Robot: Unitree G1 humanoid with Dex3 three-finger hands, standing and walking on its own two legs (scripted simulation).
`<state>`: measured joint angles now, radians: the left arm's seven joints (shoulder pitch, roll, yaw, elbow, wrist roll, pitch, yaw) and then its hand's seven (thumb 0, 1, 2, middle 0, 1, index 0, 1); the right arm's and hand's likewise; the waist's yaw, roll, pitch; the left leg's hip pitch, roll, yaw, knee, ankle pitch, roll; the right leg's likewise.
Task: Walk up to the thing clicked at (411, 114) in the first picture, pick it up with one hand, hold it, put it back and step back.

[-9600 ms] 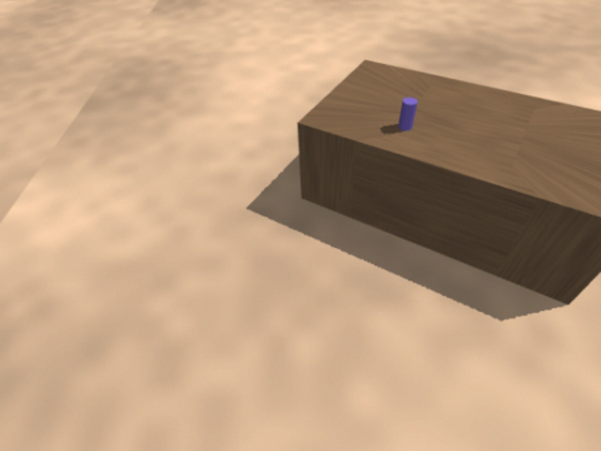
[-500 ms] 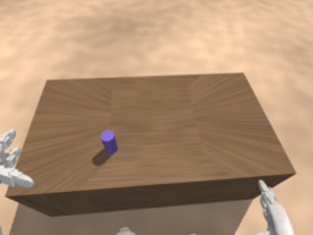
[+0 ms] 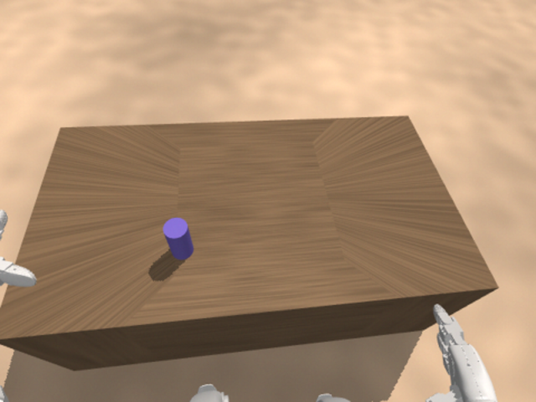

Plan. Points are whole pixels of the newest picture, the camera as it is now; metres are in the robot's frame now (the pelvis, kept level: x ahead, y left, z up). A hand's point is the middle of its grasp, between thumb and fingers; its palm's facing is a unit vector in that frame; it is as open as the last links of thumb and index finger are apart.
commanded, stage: go down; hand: left
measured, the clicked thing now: (179, 239) +0.51 +0.18 -0.25
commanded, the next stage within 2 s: approach in 0.46 s
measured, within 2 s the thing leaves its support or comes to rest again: neither
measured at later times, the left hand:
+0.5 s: hand (12, 217) +0.40 +0.35 +0.05, palm faces +0.14 -0.99 -0.08, open 17.4 cm
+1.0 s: hand (84, 237) +0.43 +0.31 -0.07, palm faces +0.12 -0.99 +0.06, open 17.3 cm
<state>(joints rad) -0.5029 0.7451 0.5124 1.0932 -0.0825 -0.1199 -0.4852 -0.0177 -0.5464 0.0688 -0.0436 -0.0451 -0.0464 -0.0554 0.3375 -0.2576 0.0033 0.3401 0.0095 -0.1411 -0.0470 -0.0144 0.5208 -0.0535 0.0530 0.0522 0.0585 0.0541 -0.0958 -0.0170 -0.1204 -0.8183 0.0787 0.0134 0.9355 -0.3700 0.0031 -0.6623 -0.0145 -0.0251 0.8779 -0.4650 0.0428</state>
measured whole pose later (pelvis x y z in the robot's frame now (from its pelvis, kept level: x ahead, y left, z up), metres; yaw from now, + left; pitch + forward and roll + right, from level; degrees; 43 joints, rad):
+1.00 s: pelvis -0.02 +0.00 -0.06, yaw -1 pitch +25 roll -6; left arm -0.64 0.74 0.64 1.23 -0.19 -0.51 -0.50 -0.02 -0.48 0.02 -0.04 -0.04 -0.04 -0.05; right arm 0.29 -0.27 -0.01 0.14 -0.05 -0.17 0.01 -0.01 0.54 -0.05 0.06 0.05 0.06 0.05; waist -0.23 -0.06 -0.12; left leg -1.23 0.10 -0.04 1.25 -0.45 0.00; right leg -1.06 0.01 -0.05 1.19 -0.57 0.04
